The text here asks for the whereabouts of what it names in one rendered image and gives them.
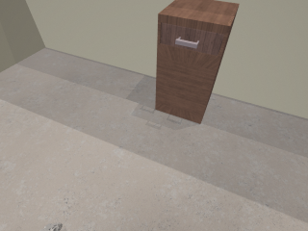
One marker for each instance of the drawer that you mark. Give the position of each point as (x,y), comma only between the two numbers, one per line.
(209,42)

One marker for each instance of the cabinet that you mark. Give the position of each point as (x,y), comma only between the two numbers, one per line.
(185,78)

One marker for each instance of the handle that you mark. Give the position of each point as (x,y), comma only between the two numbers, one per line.
(187,43)

